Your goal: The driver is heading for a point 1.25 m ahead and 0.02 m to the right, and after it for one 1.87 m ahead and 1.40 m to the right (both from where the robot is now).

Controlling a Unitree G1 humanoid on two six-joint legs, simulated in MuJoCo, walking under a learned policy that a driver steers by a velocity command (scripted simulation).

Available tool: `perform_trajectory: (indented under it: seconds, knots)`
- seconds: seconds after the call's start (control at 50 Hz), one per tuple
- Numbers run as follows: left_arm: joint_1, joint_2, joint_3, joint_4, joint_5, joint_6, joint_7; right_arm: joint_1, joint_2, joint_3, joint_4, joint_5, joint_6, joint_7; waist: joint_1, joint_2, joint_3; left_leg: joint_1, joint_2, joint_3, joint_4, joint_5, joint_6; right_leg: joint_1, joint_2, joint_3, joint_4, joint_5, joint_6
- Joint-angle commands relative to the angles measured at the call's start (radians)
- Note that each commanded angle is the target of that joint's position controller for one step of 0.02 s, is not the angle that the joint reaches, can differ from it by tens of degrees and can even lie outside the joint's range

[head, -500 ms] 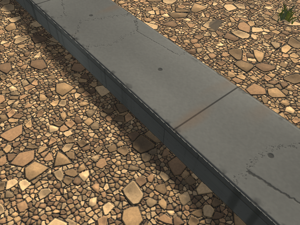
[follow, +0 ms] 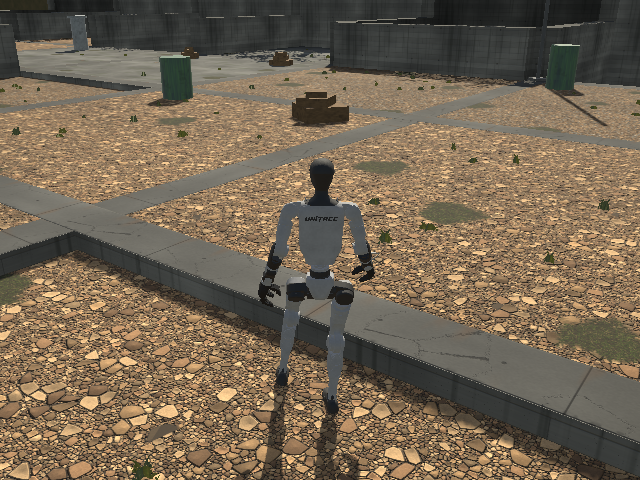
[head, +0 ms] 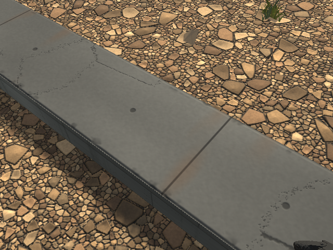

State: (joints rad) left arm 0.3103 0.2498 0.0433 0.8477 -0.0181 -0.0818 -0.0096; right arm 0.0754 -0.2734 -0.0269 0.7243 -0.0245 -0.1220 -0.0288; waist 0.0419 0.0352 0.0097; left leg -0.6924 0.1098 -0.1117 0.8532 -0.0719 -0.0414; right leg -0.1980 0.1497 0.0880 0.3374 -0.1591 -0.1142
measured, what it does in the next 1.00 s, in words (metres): walks ahead: left foot, then right foot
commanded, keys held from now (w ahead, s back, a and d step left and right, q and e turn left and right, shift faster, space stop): w+e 0.34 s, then w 0.30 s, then w+q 0.36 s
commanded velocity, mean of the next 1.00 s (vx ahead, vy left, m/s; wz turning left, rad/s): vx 0.50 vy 0.00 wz -0.22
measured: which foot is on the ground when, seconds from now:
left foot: up 0.00-0.16, down 0.18-0.60, up 0.62-1.00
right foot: down 0.00-0.18, up 0.20-0.58, down 0.60-1.00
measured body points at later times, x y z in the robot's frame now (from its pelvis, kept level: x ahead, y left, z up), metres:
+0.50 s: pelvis +0.23 +0.03 +0.00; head +0.25 +0.03 +0.45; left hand +0.47 +0.20 -0.10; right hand +0.19 -0.24 -0.12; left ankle +0.23 +0.14 -0.74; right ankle +0.26 -0.11 -0.68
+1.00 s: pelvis +0.42 -0.03 +0.00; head +0.47 -0.05 +0.45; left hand +0.35 +0.23 -0.12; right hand +0.62 -0.25 -0.08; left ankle +0.56 +0.06 -0.46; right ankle +0.27 -0.09 -0.74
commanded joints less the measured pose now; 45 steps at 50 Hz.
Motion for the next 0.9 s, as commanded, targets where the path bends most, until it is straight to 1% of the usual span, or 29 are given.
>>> perform_trajectory:
  seconds: [0.02, 0.1, 0.14, 0.16, 0.18, 0.2, 0.22, 0.24, 0.26, 0.28, 0.3, 0.34, 0.36, 0.4, 0.44, 0.5, 0.54, 0.56, 0.58, 0.6, 0.62, 0.64, 0.66, 0.68, 0.7, 0.74, 0.8, 0.84, 0.9]
  knots:
    - [-0.01, 0.171, 0.043, -0.074, -0.012, -0.013, 0.015, -0.058, -0.028, 0.0, -0.079, 0.013, 0.001, -0.006, 0.005, -0.09, -0.005, 0.207, -0.09, 0.076, -0.223, 0.147, -0.022, -0.171, -0.195, 0.169, -0.099, 0.114, -0.128]
    - [0.018, 0.157, 0.043, -0.081, -0.013, -0.001, 0.023, -0.1, -0.09, -0.022, -0.124, 0.031, -0.014, 0.01, 0.013, -0.125, -0.052, 0.232, -0.112, 0.027, -0.356, 0.071, -0.001, -0.003, -0.25, 0.304, 0.028, 0.075, -0.1]
    - [-0.013, 0.147, 0.039, -0.099, -0.007, 0.007, 0.03, -0.038, -0.107, -0.034, -0.118, 0.029, -0.025, 0.015, -0.033, -0.148, -0.072, 0.327, -0.118, 0.037, -0.421, 0.014, 0.041, 0.03, -0.248, 0.349, 0.116, 0.104, -0.078]
    - [-0.027, 0.119, 0.029, -0.111, -0.002, 0.006, 0.029, 0.051, -0.13, -0.048, -0.1, 0.023, -0.031, 0.01, -0.077, -0.147, -0.118, 0.471, -0.096, 0.04, -0.463, 0.011, 0.077, 0.0, -0.204, 0.328, 0.211, 0.147, -0.049]
    - [-0.045, 0.054, 0.006, -0.134, 0.009, -0.001, 0.024, 0.198, -0.181, -0.062, -0.088, 0.004, -0.034, 0.001, -0.143, -0.06, -0.245, 0.734, 0.069, -0.096, -0.444, 0.037, 0.154, -0.124, -0.143, 0.244, 0.47, 0.048, -0.005]
    - [0.081, 0.014, -0.011, -0.159, -0.009, -0.014, 0.02, 0.286, -0.247, -0.081, -0.071, -0.014, -0.019, -0.001, -0.093, 0.248, -0.349, 1.049, 0.292, -0.492, -0.492, -0.042, 0.318, -0.472, -0.01, 0.097, 0.714, -0.389, 0.054]
    - [0.11, 0.117, 0.004, -0.143, -0.027, -0.011, 0.02, 0.296, -0.18, -0.076, -0.069, 0.0, -0.011, 0.002, -0.097, 0.235, -0.333, 1.039, 0.35, -0.654, -0.514, -0.27, 0.336, -0.612, -0.108, 0.095, 0.903, -0.418, 0.07]
    - [0.031, 0.175, 0.02, -0.143, -0.023, 0.001, 0.018, 0.266, -0.113, -0.06, -0.086, 0.01, -0.005, 0.0, -0.123, 0.103, -0.22, 0.934, 0.303, -0.523, -0.529, -0.331, 0.292, -0.649, -0.146, 0.092, 0.978, -0.321, 0.085]
    - [-0.031, 0.165, 0.022, -0.157, -0.006, 0.01, 0.02, 0.222, -0.102, -0.052, -0.092, 0.011, 0.002, 0.002, -0.114, 0.018, -0.136, 0.808, 0.25, -0.384, -0.554, -0.246, 0.257, -0.631, -0.175, 0.057, 0.988, -0.248, 0.098]
    - [-0.066, 0.144, 0.022, -0.173, 0.006, 0.011, 0.021, 0.187, -0.092, -0.047, -0.086, 0.008, 0.005, 0.005, -0.092, 0.006, -0.076, 0.708, 0.204, -0.292, -0.586, -0.142, 0.245, -0.614, -0.199, 0.047, 0.956, -0.195, 0.103]
    - [-0.075, 0.118, 0.02, -0.184, 0.003, 0.016, 0.02, 0.166, -0.077, -0.041, -0.08, 0.002, 0.003, 0.008, -0.073, 0.031, -0.046, 0.628, 0.165, -0.201, -0.615, -0.035, 0.238, -0.572, -0.22, 0.034, 0.942, -0.167, 0.108]
    - [-0.054, 0.071, 0.01, -0.193, -0.003, 0.027, 0.018, 0.163, -0.077, -0.044, -0.061, 0.007, -0.003, 0.017, -0.052, 0.055, -0.044, 0.559, 0.127, -0.07, -0.647, 0.107, 0.243, -0.527, -0.227, -0.006, 0.927, -0.134, 0.118]
    - [-0.059, 0.065, 0.005, -0.19, 0.111, 0.048, -0.009, 0.244, -0.068, -0.035, -0.024, -0.022, -0.004, 0.034, -0.049, -0.05, -0.038, 0.481, 0.13, -0.024, -0.636, 0.276, 0.233, -0.462, -0.181, -0.051, 0.908, -0.132, 0.109]
    - [-0.066, 0.034, 0.001, -0.205, 0.092, 0.06, -0.029, 0.231, -0.089, -0.043, -0.01, -0.017, -0.008, 0.051, -0.028, 0.042, -0.044, 0.468, 0.104, 0.071, -0.63, 0.369, 0.217, -0.431, -0.176, -0.052, 0.773, -0.078, 0.103]
    - [-0.051, 0.009, -0.013, -0.198, 0.074, 0.063, -0.032, 0.195, -0.08, -0.04, -0.01, -0.019, -0.002, 0.054, -0.016, 0.137, -0.095, 0.443, 0.083, 0.132, -0.624, 0.313, 0.21, -0.315, -0.168, -0.106, 0.709, -0.06, 0.087]
    - [-0.131, 0.017, -0.022, -0.233, 0.069, 0.058, -0.022, 0.204, -0.08, -0.037, -0.005, -0.01, 0.019, 0.051, -0.033, 0.116, -0.073, 0.43, 0.109, 0.126, -0.62, 0.243, 0.219, -0.212, -0.17, -0.124, 0.511, -0.071, 0.052]
    - [-0.094, 0.023, -0.017, -0.235, 0.074, 0.054, -0.005, 0.237, -0.105, -0.043, 0.008, -0.004, 0.029, 0.047, -0.024, 0.1, -0.084, 0.499, 0.145, 0.103, -0.517, 0.42, 0.223, -0.16, -0.133, -0.164, 0.411, -0.129, 0.027]
    - [-0.027, 0.022, -0.013, -0.214, 0.074, 0.043, 0.002, 0.247, -0.113, -0.044, 0.016, 0.004, 0.036, 0.046, 0.006, 0.072, -0.115, 0.522, 0.127, 0.122, -0.402, 0.517, 0.212, -0.069, -0.106, -0.176, 0.298, -0.083, 0.013]
    - [0.07, 0.012, -0.008, -0.18, 0.075, 0.03, 0.002, 0.245, -0.115, -0.043, 0.018, 0.025, 0.043, 0.046, 0.058, 0.049, -0.14, 0.498, 0.074, 0.171, -0.243, 0.543, 0.186, 0.068, -0.076, -0.195, 0.123, 0.018, 0.011]
    - [0.143, 0.058, 0.006, -0.155, 0.088, 0.021, 0.004, 0.214, -0.082, -0.033, -0.007, 0.04, 0.038, 0.045, 0.099, -0.003, -0.157, 0.35, 0.027, 0.182, -0.046, 0.314, 0.139, 0.239, -0.155, -0.083, 0.035, 0.076, 0.016]
    - [0.14, 0.17, 0.024, -0.171, 0.093, 0.017, 0.009, 0.273, 0.05, 0.0, -0.05, 0.013, 0.042, 0.048, 0.001, -0.256, -0.144, 0.077, -0.059, 0.215, 0.229, -0.403, 0.067, 0.365, -0.477, 0.318, 0.019, 0.425, 0.007]
    - [0.238, 0.257, 0.063, -0.156, 0.063, 0.031, 0.016, 0.356, 0.009, -0.007, -0.044, 0.005, 0.064, 0.039, 0.033, -0.234, -0.203, -0.071, -0.102, 0.151, 0.442, -0.426, 0.059, 0.427, -0.574, 0.462, 0.006, 0.52, -0.159]
    - [0.214, 0.219, 0.063, -0.15, 0.044, 0.039, 0.02, 0.276, -0.024, -0.013, -0.045, -0.018, 0.076, 0.035, 0.059, -0.137, -0.134, -0.183, -0.076, 0.138, 0.613, -0.395, 0.052, 0.36, -0.557, 0.458, -0.046, 0.183, -0.22]
    - [0.15, 0.151, 0.042, -0.144, 0.037, 0.034, 0.017, 0.197, -0.02, -0.018, -0.063, -0.029, 0.076, 0.039, 0.033, -0.117, -0.018, -0.243, -0.059, 0.123, 0.706, -0.338, 0.055, 0.239, -0.485, 0.357, -0.085, -0.033, -0.194]
    - [0.113, 0.101, 0.025, -0.126, 0.039, 0.029, 0.012, 0.172, -0.011, -0.02, -0.068, -0.025, 0.078, 0.044, 0.003, -0.128, 0.035, -0.264, -0.054, 0.111, 0.772, -0.313, 0.061, 0.146, -0.43, 0.275, -0.113, -0.133, -0.154]
    - [0.124, 0.028, 0.0, -0.085, 0.045, 0.013, 0.014, 0.181, 0.022, -0.017, -0.075, -0.014, 0.104, 0.053, -0.036, -0.126, 0.085, -0.295, -0.075, 0.067, 0.863, -0.278, 0.068, 0.028, -0.39, 0.167, -0.147, -0.223, -0.105]
    - [0.173, 0.044, 0.005, -0.019, 0.059, -0.01, 0.01, 0.1, 0.085, 0.001, -0.13, -0.012, 0.117, 0.042, -0.049, -0.08, 0.099, -0.485, -0.122, 0.034, 1.014, -0.291, 0.084, 0.036, -0.419, 0.092, -0.154, -0.17, -0.083]
    - [0.222, 0.055, 0.01, 0.031, 0.062, -0.023, 0.009, 0.036, 0.117, 0.009, -0.17, -0.015, 0.129, 0.011, -0.045, -0.116, 0.09, -0.612, -0.15, 0.041, 1.23, -0.357, 0.105, 0.08, -0.467, 0.075, -0.192, -0.133, -0.109]
    - [0.227, 0.055, 0.002, 0.081, 0.055, -0.039, 0.009, -0.081, 0.106, 0.016, -0.245, -0.026, 0.142, -0.008, -0.058, -0.078, 0.136, -0.735, -0.132, 0.053, 1.179, -0.419, 0.134, 0.125, -0.441, -0.031, -0.227, -0.168, -0.055]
